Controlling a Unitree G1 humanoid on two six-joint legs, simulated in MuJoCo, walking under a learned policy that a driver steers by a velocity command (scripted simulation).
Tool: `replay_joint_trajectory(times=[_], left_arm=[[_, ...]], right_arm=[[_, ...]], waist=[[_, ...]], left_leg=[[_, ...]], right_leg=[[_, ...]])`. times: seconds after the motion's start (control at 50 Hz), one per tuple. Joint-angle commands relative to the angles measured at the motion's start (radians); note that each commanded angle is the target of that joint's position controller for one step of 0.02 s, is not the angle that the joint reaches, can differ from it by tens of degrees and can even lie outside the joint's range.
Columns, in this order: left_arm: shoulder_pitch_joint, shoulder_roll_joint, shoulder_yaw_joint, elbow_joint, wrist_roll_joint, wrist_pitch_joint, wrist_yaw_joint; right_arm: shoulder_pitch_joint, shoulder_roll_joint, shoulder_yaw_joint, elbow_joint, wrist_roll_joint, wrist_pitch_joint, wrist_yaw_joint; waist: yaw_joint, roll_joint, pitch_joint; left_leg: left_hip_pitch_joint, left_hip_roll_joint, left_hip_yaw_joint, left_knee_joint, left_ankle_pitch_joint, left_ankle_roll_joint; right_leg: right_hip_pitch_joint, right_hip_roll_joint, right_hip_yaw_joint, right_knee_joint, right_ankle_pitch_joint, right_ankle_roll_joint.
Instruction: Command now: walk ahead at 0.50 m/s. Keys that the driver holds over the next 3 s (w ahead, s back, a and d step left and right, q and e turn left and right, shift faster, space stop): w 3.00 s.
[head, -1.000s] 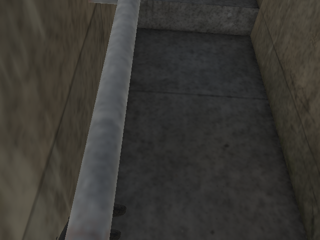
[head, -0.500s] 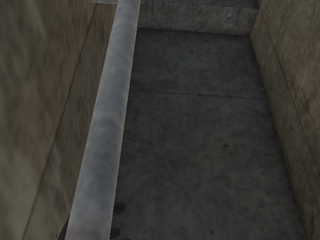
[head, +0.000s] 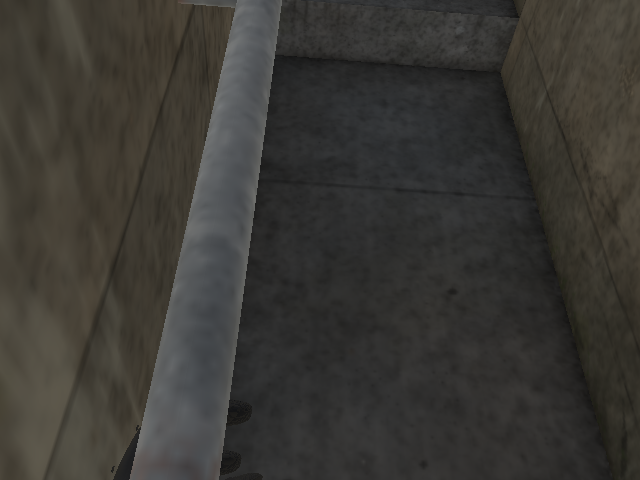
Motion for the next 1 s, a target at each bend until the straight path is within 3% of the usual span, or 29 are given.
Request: replay_joint_trajectory(times=[0.02, 1.0], left_arm=[[-0.152, 0.089, 0.100, -0.110, 0.002, -0.020, 0.001], [-0.148, 0.089, 0.100, -0.112, 0.002, -0.020, 0.002]], right_arm=[[0.011, -0.132, -0.034, -0.057, 0.001, -0.013, -0.003], [0.012, -0.132, -0.035, -0.061, 0.002, -0.014, -0.003]], waist=[[0.010, 0.150, -0.121], [0.011, 0.160, -0.120]], left_leg=[[-0.086, 0.169, -0.101, -0.029, -0.361, 0.028], [-0.089, 0.164, -0.100, -0.025, -0.366, 0.028]], right_leg=[[0.138, -0.057, 0.056, 0.039, 0.112, -0.009], [0.139, -0.053, 0.055, 0.040, 0.114, -0.005]])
